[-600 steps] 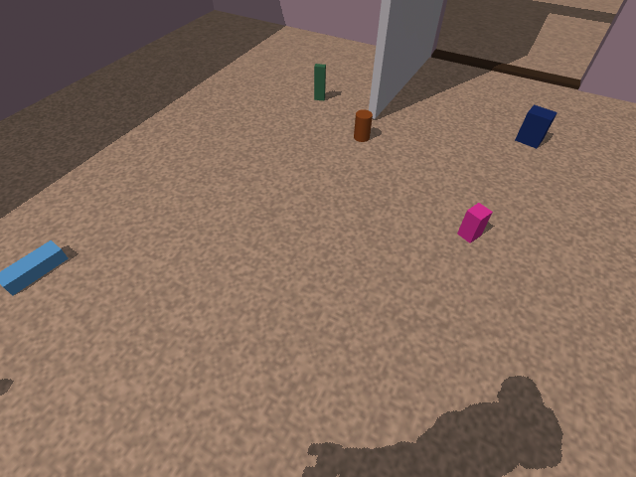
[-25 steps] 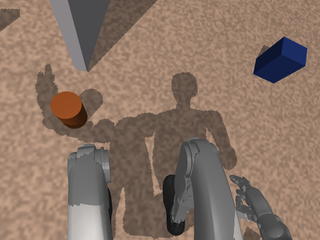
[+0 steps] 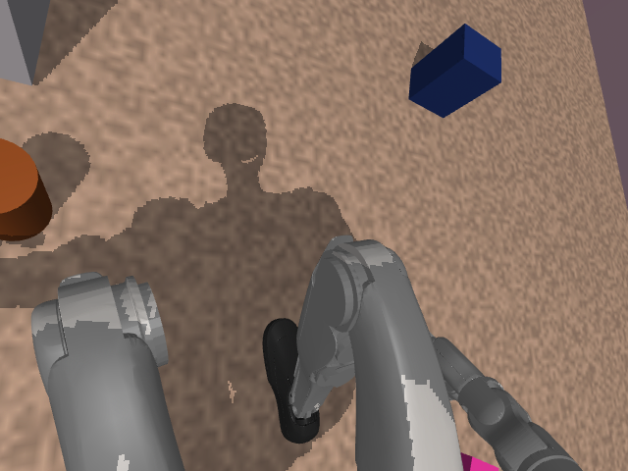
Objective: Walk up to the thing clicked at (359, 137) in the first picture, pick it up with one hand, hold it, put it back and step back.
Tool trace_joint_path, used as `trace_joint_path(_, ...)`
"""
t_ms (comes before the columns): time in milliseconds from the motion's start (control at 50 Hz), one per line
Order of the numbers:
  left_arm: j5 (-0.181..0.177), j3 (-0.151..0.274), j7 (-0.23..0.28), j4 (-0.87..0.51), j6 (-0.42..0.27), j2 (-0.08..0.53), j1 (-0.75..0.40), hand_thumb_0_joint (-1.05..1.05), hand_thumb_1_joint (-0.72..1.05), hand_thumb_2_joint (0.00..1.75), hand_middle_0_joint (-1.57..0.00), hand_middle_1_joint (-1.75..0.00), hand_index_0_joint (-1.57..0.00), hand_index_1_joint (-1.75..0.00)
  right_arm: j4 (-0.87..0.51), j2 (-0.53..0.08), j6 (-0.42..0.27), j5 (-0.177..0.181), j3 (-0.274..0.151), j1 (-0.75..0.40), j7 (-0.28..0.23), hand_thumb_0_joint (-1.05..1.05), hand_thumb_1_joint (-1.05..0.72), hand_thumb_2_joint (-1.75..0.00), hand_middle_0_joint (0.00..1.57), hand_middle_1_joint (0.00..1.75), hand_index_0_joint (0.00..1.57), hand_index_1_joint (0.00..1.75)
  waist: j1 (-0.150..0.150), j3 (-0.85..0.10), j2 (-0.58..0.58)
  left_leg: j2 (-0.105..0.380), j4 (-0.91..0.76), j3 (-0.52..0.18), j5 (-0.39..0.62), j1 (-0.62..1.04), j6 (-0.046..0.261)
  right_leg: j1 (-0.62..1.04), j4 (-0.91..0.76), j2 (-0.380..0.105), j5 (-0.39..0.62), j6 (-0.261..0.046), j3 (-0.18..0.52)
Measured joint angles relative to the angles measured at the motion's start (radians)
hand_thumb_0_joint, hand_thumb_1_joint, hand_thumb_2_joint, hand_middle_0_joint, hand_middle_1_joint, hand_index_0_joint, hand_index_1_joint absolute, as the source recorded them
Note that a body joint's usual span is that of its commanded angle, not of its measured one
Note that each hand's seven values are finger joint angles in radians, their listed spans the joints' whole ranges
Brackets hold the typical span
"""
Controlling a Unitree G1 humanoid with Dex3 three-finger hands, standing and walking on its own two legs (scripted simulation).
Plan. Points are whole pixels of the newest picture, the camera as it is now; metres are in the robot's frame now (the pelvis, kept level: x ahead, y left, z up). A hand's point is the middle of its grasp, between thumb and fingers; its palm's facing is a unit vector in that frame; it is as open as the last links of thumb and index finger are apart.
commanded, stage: close in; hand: left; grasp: from the side
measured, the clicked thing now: (2, 194) +0.45 +0.28 -0.23
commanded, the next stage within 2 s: rest palm in 0.56 s
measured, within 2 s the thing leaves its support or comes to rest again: leaves its support in 1.98 s
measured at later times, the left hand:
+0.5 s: hand out of the picture +0.40 +0.28 -0.18, palm faces +0.25 -0.97 +0.03, open 17.7 cm
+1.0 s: hand (1, 214) +0.41 +0.27 -0.20, palm faces +0.32 -0.95 +0.00, open 15.0 cm
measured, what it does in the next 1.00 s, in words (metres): stands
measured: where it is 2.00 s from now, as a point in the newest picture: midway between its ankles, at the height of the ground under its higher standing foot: (221, 432)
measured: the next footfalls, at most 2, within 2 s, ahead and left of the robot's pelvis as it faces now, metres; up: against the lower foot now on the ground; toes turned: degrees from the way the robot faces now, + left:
none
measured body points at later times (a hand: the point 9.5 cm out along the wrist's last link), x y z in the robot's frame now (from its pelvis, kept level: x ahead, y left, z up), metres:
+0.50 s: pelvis -0.01 +0.01 -0.02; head +0.21 +0.18 +0.33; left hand +0.38 +0.33 -0.18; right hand +0.16 -0.25 -0.05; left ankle +0.08 +0.12 -0.26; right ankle +0.13 -0.12 -0.26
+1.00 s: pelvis -0.01 +0.01 -0.02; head +0.22 +0.19 +0.31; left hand +0.39 +0.32 -0.20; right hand +0.15 -0.24 -0.05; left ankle +0.08 +0.12 -0.26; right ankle +0.13 -0.12 -0.26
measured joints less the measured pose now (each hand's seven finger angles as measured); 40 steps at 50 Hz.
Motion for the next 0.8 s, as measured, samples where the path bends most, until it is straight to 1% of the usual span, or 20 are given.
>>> trace_joint_path(80, 0.011, -0.034, 0.059, 0.034, -0.06, -0.026, 0.007, -0.01, -0.61, 0.06, -0.06, -0.1, -0.05, -0.11, -0.01, -0.001, 0.016, -0.026, 0.038, -0.024, 0.017, 0.0, -0.93, -0.91, 0.2, 0.3, 0.21, 0.3, -0.011, 0.03, -0.015, 0.0, 0.027, -0.023, -0.001, 0.006, 0.0, 0.012, 0.01, 0.008, 0.009, 0.004, -0.016)
trace_joint_path(160, 0.022, -0.043, 0.136, 0.048, -0.119, -0.054, 0.011, -0.01, -0.61, 0.04, -0.07, -0.09, -0.06, -0.1, -0.02, -0.003, 0.028, -0.049, 0.071, -0.046, 0.034, 0.0, -0.94, -0.91, 0.2, 0.3, 0.21, 0.3, -0.019, 0.059, -0.03, -0.002, 0.049, -0.047, -0.001, 0.015, -0.002, 0.027, 0.017, 0.015, 0.018, 0.009, -0.032)
trace_joint_path(220, 0.037, -0.046, 0.196, 0.048, -0.157, -0.065, 0.014, -0.01, -0.61, 0.03, -0.07, -0.09, -0.06, -0.09, -0.027, -0.005, 0.038, -0.067, 0.089, -0.057, 0.045, 0.0, -0.94, -0.91, 0.2, 0.3, 0.21, 0.3, -0.023, 0.076, -0.041, -0.004, 0.061, -0.063, 0.001, 0.021, -0.005, 0.037, 0.02, 0.019, 0.025, 0.011, -0.043)
trace_joint_path(300, 0.051, -0.079, 0.257, 0.054, -0.194, -0.062, 0.019, -0.01, -0.61, 0.03, -0.07, -0.08, -0.06, -0.08, -0.033, -0.008, 0.053, -0.087, 0.104, -0.065, 0.056, 0.0, -0.94, -0.91, 0.2, 0.3, 0.21, 0.3, -0.026, 0.088, -0.048, -0.006, 0.071, -0.076, 0.006, 0.024, -0.005, 0.044, 0.021, 0.023, 0.034, 0.013, -0.052)
trace_joint_path(440, 0.045, -0.159, 0.325, 0.077, -0.233, -0.068, 0.024, -0.01, -0.6, 0.03, -0.06, -0.07, -0.06, -0.06, -0.041, -0.015, 0.071, -0.105, 0.126, -0.07, 0.07, 0.0, -0.94, -0.91, 0.2, 0.3, 0.21, 0.3, -0.031, 0.096, -0.048, -0.006, 0.079, -0.087, 0.013, 0.025, 0.001, 0.054, 0.017, 0.029, 0.044, 0.021, -0.059)
trace_joint_path(500, 0.049, -0.182, 0.355, 0.09, -0.247, -0.077, 0.02, -0.01, -0.6, 0.03, -0.06, -0.07, -0.05, -0.06, -0.047, -0.015, 0.077, -0.11, 0.138, -0.072, 0.075, 0.0, -0.94, -0.91, 0.2, 0.3, 0.21, 0.3, -0.034, 0.098, -0.053, -0.006, 0.082, -0.092, 0.013, 0.028, 0.002, 0.058, 0.015, 0.031, 0.047, 0.023, -0.063)
trace_joint_path(700, 0.092, -0.199, 0.469, 0.115, -0.294, -0.071, 0.01, -0.01, -0.56, 0.08, -0.05, -0.07, -0.05, -0.07, -0.073, -0.007, 0.099, -0.135, 0.173, -0.088, 0.085, 0.0, -0.92, -0.91, 0.2, 0.3, 0.21, 0.3, -0.043, 0.123, -0.078, -0.006, 0.092, -0.116, 0.009, 0.037, -0.002, 0.072, 0.01, 0.04, 0.054, 0.027, -0.08)
trace_joint_path(800, 0.105, -0.215, 0.512, 0.119, -0.306, -0.059, 0.01, -0.01, -0.49, 0.13, -0.08, -0.08, -0.06, -0.09, -0.075, -0.002, 0.106, -0.143, 0.184, -0.097, 0.088, 0.0, -0.92, -0.91, 0.2, 0.3, 0.21, 0.3, -0.045, 0.134, -0.084, -0.006, 0.096, -0.123, 0.006, 0.037, 0.0, 0.074, 0.007, 0.043, 0.055, 0.03, -0.084)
